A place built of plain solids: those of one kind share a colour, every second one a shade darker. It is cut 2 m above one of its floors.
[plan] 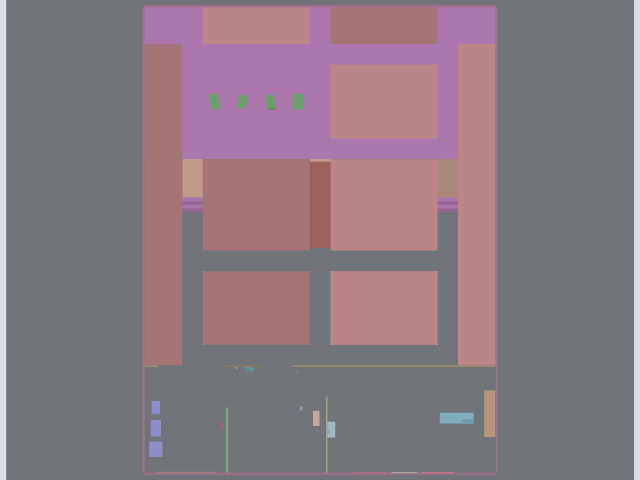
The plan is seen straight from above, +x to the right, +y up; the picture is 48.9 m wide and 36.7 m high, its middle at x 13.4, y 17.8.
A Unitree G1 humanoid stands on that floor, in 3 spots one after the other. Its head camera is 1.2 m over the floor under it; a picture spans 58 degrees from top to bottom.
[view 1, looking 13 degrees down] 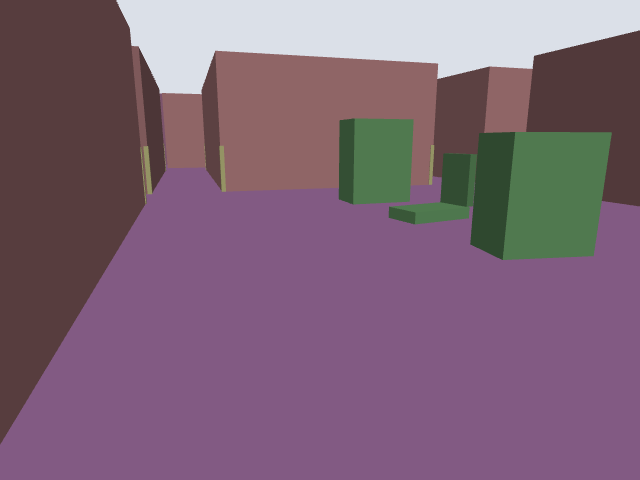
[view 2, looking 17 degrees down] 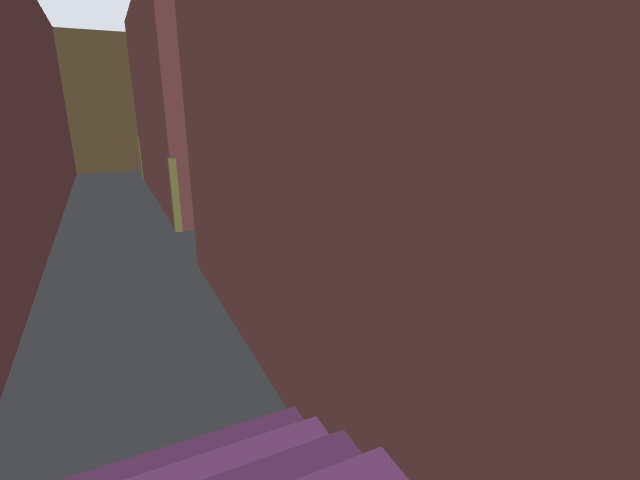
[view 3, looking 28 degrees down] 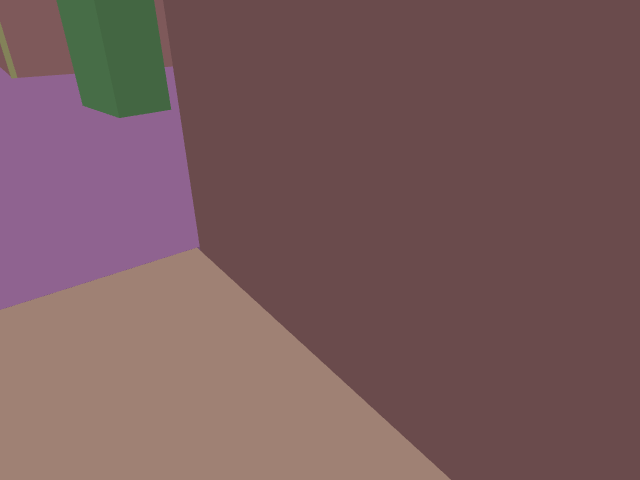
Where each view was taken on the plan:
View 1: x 3.66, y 31.99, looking -17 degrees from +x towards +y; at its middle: back_half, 5.33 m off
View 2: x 23.17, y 21.85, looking -116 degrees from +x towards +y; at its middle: units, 1.89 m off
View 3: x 3.66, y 21.85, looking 52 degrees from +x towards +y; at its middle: units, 1.46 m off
